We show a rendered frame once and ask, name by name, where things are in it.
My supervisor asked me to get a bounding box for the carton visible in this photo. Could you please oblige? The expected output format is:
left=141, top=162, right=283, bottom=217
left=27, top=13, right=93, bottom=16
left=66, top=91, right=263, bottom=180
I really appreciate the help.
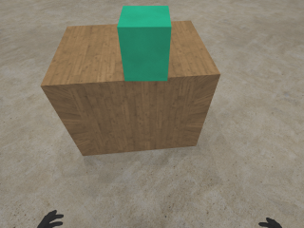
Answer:
left=117, top=6, right=172, bottom=82

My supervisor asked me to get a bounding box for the pedestal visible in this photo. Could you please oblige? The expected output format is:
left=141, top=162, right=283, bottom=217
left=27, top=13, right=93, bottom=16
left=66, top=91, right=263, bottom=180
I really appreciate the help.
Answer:
left=40, top=20, right=220, bottom=156

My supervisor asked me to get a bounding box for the right robot hand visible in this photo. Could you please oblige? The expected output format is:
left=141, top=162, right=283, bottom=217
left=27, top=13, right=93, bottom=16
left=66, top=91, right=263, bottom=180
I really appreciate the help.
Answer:
left=258, top=218, right=282, bottom=228

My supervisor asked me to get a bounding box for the left robot hand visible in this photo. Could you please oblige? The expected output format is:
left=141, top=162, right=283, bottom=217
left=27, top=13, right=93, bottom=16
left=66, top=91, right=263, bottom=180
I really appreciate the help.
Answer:
left=37, top=210, right=64, bottom=228

